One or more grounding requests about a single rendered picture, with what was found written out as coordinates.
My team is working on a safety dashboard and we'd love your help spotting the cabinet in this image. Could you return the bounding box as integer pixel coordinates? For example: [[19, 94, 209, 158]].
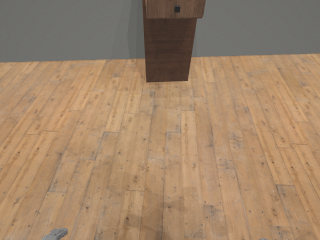
[[142, 0, 197, 83]]

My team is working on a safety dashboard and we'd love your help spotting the drawer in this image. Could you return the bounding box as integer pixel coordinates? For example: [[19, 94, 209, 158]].
[[145, 0, 206, 19]]

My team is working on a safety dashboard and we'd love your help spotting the handle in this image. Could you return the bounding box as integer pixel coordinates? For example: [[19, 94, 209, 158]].
[[174, 5, 180, 13]]

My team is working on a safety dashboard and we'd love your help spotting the left robot hand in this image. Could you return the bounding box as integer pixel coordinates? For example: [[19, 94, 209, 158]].
[[41, 228, 68, 240]]

